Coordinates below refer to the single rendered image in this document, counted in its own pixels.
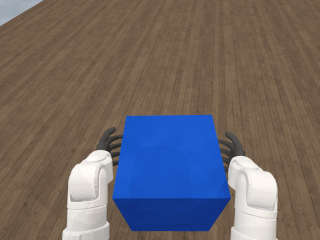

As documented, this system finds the robot right forearm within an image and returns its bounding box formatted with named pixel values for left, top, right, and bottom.
left=228, top=156, right=278, bottom=240

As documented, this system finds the left robot hand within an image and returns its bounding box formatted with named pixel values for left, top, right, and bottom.
left=96, top=127, right=123, bottom=166

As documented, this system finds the robot left forearm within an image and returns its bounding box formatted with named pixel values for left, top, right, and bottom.
left=62, top=150, right=114, bottom=240

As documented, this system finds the carton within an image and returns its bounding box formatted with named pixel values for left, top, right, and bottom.
left=112, top=115, right=231, bottom=231

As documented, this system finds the right robot hand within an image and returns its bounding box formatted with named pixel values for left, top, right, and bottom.
left=217, top=131, right=245, bottom=174

